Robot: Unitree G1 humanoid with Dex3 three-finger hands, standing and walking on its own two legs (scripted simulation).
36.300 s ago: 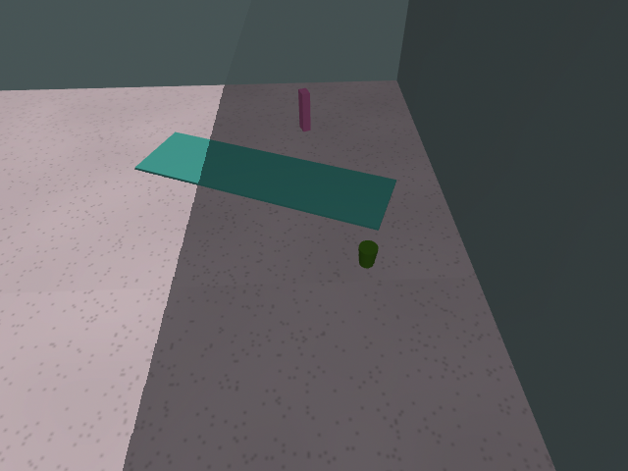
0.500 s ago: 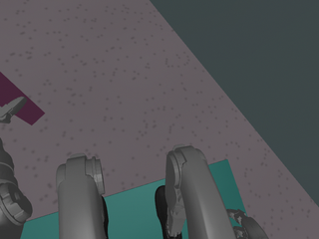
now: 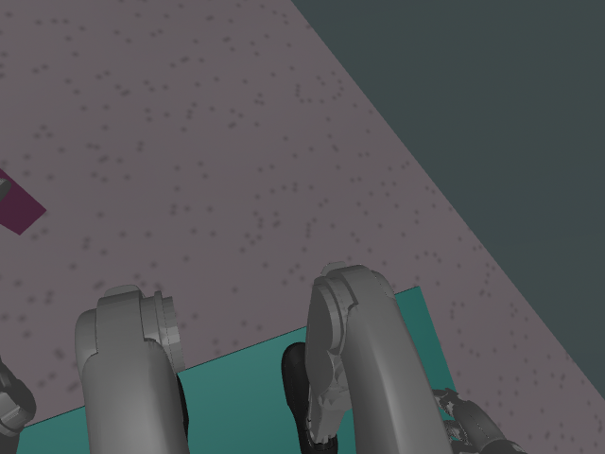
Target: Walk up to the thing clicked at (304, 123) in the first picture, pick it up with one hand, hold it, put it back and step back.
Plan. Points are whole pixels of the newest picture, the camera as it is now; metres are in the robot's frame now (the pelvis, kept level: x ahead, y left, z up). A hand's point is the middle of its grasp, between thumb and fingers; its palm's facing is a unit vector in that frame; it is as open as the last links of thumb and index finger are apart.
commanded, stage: crouch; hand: left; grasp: from the side
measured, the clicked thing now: out of the picture +0.45 +0.34 -0.10
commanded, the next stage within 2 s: lower in 0.16 s
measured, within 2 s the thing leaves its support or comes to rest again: neither
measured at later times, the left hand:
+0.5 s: hand out of the picture +0.45 +0.36 -0.12, palm faces +0.49 -0.87 -0.02, open 10.5 cm
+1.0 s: hand out of the picture +0.45 +0.36 -0.15, palm faces +0.47 -0.88 -0.03, open 10.5 cm
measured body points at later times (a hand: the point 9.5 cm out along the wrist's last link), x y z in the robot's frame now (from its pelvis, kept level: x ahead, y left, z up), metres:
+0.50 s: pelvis +0.00 +0.00 -0.01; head +0.23 +0.13 +0.35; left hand +0.41 +0.40 -0.12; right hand +0.11 -0.27 -0.09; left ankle +0.08 +0.13 -0.28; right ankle +0.10 -0.11 -0.28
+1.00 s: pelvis -0.01 +0.01 -0.02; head +0.24 +0.15 +0.32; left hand +0.42 +0.40 -0.15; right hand +0.12 -0.26 -0.08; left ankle +0.08 +0.13 -0.28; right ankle +0.10 -0.11 -0.28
